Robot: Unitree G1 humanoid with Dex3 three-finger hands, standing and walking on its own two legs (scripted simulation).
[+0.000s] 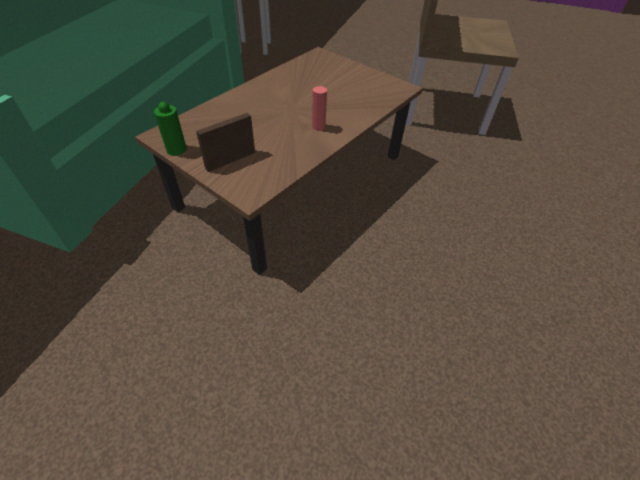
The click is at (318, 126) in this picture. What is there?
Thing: squat round
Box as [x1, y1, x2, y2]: [312, 86, 326, 130]
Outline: 317,86 313,88 312,127 316,130 321,130 324,128 325,124 326,88 322,86
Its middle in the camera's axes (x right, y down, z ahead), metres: +0.01 -0.48 +1.48
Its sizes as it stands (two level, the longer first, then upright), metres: 0.052 0.052 0.156
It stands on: a support 0.38 m high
